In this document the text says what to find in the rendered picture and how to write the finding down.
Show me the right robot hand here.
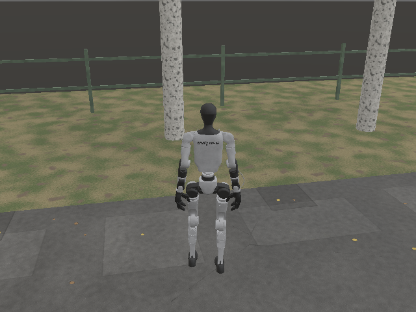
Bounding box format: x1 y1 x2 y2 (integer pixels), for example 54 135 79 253
226 192 241 211

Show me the robot left upper arm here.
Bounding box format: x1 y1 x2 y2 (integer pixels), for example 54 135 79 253
180 131 195 168

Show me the robot right upper arm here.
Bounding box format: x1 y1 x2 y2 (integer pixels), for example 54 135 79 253
222 131 236 168

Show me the robot left foot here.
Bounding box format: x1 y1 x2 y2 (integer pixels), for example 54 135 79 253
188 250 198 267

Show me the robot left forearm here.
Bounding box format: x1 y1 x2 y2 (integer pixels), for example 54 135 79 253
176 159 187 193

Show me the robot right forearm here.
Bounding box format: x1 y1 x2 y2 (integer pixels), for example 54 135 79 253
229 159 241 192

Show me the left robot hand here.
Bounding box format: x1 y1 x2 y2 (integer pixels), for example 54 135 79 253
175 191 190 211

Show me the robot right thigh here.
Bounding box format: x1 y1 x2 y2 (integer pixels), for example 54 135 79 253
215 182 230 231

